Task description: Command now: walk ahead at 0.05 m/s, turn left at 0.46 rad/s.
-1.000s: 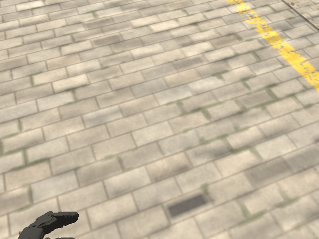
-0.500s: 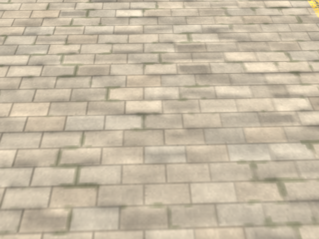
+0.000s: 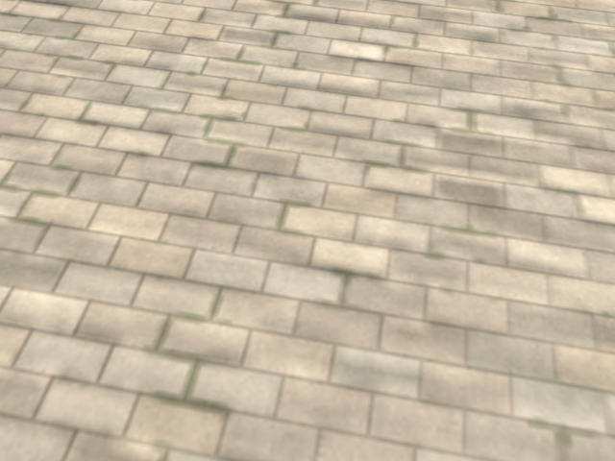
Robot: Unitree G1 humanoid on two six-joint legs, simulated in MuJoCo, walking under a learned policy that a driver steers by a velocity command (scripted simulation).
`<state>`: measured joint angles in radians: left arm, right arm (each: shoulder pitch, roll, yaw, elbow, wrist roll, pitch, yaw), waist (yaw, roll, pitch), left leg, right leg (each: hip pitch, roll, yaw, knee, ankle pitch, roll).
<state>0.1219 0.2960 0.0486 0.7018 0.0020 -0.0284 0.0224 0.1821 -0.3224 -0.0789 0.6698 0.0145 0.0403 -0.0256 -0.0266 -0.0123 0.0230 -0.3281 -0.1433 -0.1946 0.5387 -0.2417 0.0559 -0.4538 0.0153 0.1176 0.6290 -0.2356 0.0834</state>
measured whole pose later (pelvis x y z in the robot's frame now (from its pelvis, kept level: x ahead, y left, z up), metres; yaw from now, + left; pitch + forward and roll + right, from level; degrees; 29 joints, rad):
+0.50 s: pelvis +0.03 +0.01 +0.00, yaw +4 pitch -1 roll +0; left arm 0.20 0.25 0.03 0.79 0.02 -0.01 0.01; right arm 0.20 -0.23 -0.03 0.73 -0.02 0.02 -0.01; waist 0.03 -0.02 0.03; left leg -0.20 -0.02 -0.06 0.52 -0.31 0.01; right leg -0.25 -0.03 0.05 0.49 -0.23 0.05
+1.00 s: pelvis +0.04 +0.02 +0.00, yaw +4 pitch -2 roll +0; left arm 0.20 0.25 0.05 0.98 0.00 0.01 0.05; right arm 0.23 -0.23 -0.03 0.88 -0.01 -0.01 -0.01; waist 0.01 -0.01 0.04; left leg -0.15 -0.04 -0.05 0.50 -0.32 0.02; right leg -0.20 -0.05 0.06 0.48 -0.25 0.07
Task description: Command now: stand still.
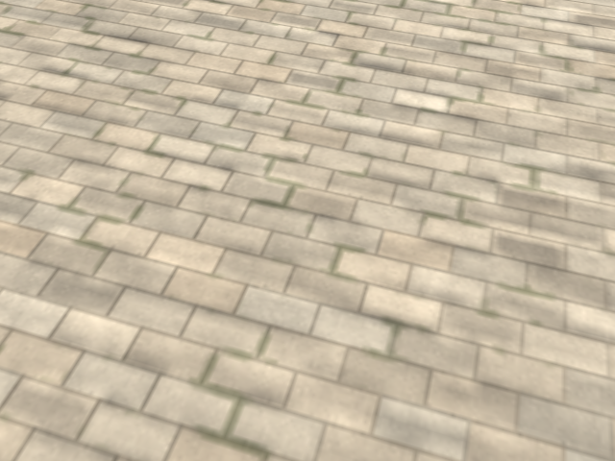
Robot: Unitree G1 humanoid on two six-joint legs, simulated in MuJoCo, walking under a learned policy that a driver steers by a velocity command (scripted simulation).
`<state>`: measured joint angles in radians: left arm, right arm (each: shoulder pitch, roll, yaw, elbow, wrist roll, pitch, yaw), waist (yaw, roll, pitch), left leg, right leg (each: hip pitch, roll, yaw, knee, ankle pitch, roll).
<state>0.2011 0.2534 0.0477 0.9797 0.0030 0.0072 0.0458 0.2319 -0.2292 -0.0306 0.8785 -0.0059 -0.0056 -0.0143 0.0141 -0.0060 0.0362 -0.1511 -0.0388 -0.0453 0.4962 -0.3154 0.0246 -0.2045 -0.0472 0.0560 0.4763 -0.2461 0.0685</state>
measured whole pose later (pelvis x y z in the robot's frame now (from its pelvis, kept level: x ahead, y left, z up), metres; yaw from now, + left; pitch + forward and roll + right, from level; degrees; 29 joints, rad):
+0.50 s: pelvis +0.00 +0.00 +0.00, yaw +0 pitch -2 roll +0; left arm 0.23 0.22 0.04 1.10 0.00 0.01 0.05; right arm 0.27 -0.21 -0.02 1.02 0.00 -0.01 -0.03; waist 0.01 -0.01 0.04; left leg -0.15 -0.03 -0.04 0.48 -0.30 0.02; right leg -0.21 -0.04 0.06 0.47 -0.24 0.06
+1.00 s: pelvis +0.01 -0.02 +0.00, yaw -1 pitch -1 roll +0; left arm 0.31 0.20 0.02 1.13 -0.01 -0.02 0.04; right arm 0.36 -0.21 -0.03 1.06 0.02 -0.02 -0.04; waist -0.01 0.00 0.00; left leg -0.16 -0.01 -0.04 0.53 -0.37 0.03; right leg -0.29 -0.01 0.00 0.71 -0.42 -0.01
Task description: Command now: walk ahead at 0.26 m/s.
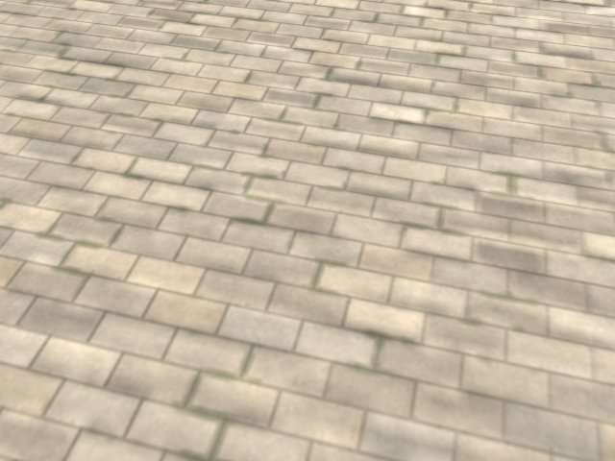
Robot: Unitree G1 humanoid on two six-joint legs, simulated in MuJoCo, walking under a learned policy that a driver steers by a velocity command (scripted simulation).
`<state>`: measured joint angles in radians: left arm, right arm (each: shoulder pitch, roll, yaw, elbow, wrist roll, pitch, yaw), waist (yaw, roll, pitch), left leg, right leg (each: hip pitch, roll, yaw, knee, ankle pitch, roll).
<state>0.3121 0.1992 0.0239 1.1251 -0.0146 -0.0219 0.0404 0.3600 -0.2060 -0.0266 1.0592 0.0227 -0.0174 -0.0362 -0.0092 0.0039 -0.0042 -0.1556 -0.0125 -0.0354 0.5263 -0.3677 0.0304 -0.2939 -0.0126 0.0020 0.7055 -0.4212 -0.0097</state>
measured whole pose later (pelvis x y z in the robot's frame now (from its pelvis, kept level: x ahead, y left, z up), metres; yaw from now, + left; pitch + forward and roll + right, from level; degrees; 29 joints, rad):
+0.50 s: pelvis +0.20 -0.01 -0.01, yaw +0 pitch +2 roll +0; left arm 0.54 0.20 0.02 1.08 -0.01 -0.08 0.02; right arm -0.06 -0.22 -0.03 0.85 0.03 -0.09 0.04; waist 0.10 0.02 0.03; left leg -0.61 0.04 0.04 0.56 -0.01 0.06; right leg 0.20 0.02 -0.02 0.13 -0.36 -0.02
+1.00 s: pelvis +0.49 +0.01 +0.01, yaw +0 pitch +2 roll +2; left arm 0.05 0.24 0.05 0.86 -0.02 -0.09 -0.01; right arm 0.38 -0.24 -0.04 1.03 0.02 -0.09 0.00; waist -0.08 -0.04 0.01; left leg 0.04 -0.07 0.05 0.19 -0.26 0.05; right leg -0.64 -0.10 0.01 0.58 0.07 -0.01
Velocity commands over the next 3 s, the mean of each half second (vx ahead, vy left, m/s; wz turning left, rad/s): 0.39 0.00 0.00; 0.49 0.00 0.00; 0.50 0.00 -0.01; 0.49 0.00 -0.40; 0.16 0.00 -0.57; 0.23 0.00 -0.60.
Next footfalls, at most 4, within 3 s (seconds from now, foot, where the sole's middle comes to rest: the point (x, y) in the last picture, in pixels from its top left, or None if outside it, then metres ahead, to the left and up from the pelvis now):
0.56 left None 0.42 0.11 -0.77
1.10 right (372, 378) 0.74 -0.12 -0.77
1.64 left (274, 278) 1.05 0.12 -0.77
2.14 right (374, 222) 1.26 -0.17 -0.77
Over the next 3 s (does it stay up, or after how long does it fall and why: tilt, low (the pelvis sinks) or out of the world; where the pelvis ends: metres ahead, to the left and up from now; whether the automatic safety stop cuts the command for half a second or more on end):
stays up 1.28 -0.10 0.01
